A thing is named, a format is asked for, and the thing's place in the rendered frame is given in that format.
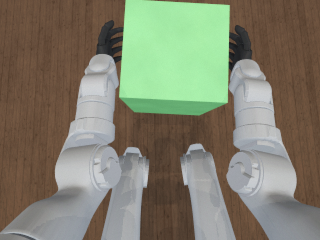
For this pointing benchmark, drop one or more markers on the right robot hand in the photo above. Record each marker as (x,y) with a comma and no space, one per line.
(242,48)

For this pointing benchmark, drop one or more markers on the carton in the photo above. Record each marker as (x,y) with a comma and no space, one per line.
(175,57)

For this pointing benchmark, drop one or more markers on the left robot upper arm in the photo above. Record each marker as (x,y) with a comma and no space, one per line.
(84,175)

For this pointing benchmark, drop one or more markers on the robot right thigh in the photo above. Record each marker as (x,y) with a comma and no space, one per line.
(210,216)

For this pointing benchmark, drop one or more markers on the right robot upper arm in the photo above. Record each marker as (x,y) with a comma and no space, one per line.
(266,184)

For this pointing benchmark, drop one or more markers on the left robot shin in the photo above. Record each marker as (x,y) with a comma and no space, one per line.
(121,158)

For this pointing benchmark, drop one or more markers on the right robot forearm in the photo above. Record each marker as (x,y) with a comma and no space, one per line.
(255,126)

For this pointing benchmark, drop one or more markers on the left robot hand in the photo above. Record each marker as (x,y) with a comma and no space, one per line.
(105,42)

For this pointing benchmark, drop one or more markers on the left robot forearm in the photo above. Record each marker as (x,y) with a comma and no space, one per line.
(93,122)

